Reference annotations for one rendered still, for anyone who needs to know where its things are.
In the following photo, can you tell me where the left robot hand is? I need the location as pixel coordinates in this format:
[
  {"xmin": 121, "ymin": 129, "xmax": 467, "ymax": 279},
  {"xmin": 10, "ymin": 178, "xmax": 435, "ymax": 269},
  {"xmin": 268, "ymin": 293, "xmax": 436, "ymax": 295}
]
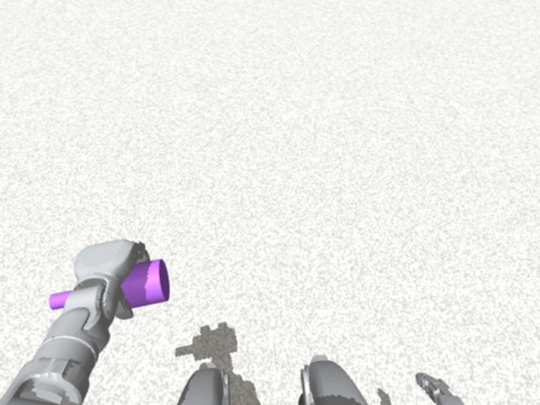
[{"xmin": 74, "ymin": 239, "xmax": 150, "ymax": 320}]

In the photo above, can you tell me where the bottle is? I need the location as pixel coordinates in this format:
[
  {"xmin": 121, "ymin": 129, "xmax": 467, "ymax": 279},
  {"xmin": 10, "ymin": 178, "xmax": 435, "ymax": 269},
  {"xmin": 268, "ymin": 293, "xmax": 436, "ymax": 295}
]
[{"xmin": 49, "ymin": 259, "xmax": 170, "ymax": 310}]

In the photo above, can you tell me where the right robot hand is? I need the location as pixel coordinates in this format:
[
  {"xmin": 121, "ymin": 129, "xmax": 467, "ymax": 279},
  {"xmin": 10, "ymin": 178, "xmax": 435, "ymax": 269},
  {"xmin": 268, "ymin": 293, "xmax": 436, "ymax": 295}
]
[{"xmin": 416, "ymin": 373, "xmax": 464, "ymax": 405}]

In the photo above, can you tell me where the left robot arm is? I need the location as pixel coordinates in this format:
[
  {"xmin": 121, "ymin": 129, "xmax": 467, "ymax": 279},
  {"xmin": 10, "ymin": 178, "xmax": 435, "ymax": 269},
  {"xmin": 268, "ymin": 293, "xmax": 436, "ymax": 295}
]
[{"xmin": 0, "ymin": 273, "xmax": 122, "ymax": 405}]

